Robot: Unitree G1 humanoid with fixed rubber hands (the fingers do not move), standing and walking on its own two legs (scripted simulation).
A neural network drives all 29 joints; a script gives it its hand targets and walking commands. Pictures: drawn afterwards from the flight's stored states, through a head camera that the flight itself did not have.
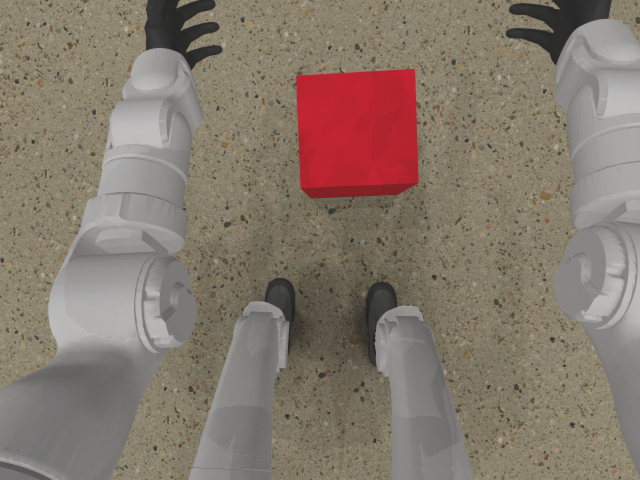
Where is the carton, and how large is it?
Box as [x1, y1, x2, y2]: [296, 69, 418, 197]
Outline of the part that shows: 414,69 296,76 300,183 301,188 310,197 397,194 418,182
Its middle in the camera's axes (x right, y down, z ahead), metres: +0.07 -0.20 +0.82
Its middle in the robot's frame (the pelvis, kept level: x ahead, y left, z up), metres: +0.54 -0.03 -0.52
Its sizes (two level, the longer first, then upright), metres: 0.210 0.200 0.250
